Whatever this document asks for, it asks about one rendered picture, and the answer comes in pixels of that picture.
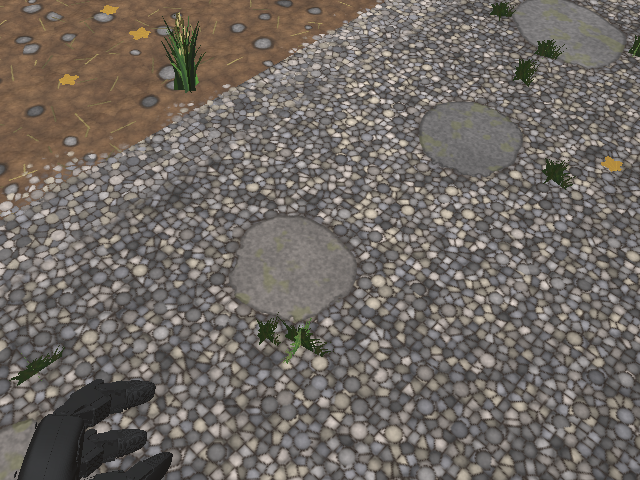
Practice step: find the robot left hand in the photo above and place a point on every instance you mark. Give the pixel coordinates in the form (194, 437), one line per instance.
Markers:
(60, 449)

